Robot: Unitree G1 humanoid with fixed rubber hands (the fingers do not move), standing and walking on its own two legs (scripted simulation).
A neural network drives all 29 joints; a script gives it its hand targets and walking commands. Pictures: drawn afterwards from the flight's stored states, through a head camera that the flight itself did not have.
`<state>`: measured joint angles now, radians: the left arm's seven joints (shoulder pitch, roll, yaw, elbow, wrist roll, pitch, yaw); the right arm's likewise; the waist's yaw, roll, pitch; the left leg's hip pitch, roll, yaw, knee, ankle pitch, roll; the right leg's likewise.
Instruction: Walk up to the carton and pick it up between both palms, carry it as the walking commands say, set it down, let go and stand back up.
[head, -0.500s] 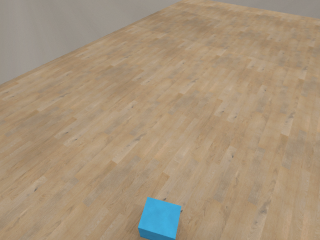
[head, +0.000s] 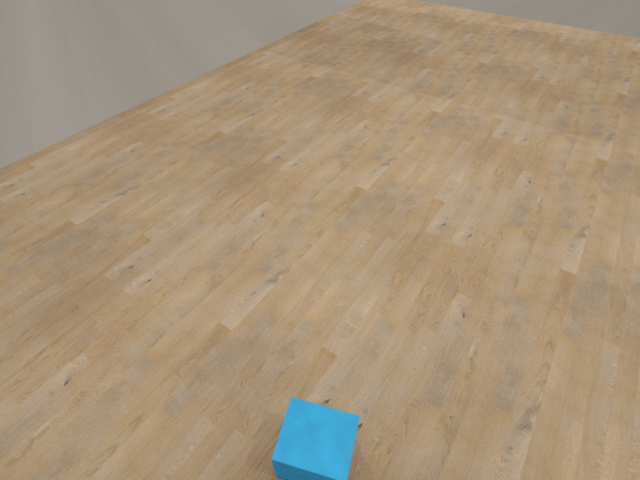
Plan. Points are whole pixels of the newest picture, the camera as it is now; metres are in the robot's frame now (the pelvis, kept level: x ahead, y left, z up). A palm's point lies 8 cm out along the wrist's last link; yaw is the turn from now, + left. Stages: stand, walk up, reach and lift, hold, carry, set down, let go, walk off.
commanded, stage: walk up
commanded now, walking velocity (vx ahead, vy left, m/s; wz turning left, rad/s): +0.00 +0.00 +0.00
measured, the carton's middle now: (317, 447) +0.38 +0.03 -0.69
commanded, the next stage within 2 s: none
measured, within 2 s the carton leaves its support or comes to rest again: neither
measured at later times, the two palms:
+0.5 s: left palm out of the picture -0.07 +0.30 -0.13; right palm out of the picture +0.00 -0.19 -0.16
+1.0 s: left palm out of the picture +0.13 +0.32 -0.15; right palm out of the picture -0.08 -0.12 -0.14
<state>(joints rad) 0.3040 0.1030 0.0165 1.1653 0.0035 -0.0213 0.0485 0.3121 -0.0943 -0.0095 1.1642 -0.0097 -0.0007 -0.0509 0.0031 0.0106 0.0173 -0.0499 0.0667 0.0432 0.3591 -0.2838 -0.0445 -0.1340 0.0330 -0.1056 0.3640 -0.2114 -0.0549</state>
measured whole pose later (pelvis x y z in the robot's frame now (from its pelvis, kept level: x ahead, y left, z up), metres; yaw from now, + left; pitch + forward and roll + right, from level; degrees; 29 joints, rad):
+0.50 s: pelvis -0.01 +0.05 -0.01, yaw -5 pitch +1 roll +0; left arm 0.37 0.16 0.10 1.17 0.06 0.00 0.07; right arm 0.21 -0.22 -0.07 1.06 -0.04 0.06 -0.02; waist 0.05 0.06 0.06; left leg -0.47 0.08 -0.01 0.87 -0.36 -0.07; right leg -0.28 -0.01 0.01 0.50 -0.24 0.01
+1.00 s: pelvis -0.02 +0.11 -0.01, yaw -13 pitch +1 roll +0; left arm 0.13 0.22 0.05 0.96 0.00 0.06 0.01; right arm 0.26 -0.17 -0.04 1.04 -0.03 0.02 -0.03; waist -0.06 -0.04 0.05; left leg -0.34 0.10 0.14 0.50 -0.18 0.00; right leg -0.25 0.00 -0.02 0.65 -0.46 0.01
